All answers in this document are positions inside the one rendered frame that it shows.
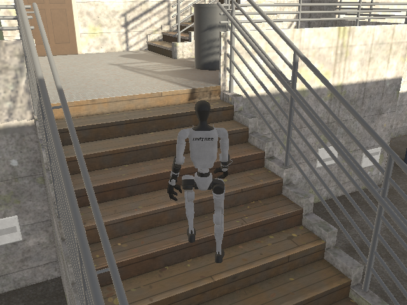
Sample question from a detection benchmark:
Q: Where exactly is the robot left upper arm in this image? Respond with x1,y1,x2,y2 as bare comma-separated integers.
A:
175,128,190,165

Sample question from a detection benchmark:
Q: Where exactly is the robot right upper arm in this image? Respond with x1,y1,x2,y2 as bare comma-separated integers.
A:
216,128,229,162

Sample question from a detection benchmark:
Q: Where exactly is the left robot forearm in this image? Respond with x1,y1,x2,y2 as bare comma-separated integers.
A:
169,155,181,186

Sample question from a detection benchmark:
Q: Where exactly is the right robot forearm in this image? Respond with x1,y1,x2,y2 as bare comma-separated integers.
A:
220,154,230,172

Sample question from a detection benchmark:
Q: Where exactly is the robot right hand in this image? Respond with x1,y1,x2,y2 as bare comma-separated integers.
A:
214,168,228,179

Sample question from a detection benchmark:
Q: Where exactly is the right robot foot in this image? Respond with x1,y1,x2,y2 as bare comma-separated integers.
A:
215,249,224,263

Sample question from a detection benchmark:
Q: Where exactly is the robot left hand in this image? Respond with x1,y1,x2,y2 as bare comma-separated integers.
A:
167,184,182,201

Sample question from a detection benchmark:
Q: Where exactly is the robot head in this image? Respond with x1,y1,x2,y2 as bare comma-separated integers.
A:
192,100,214,131

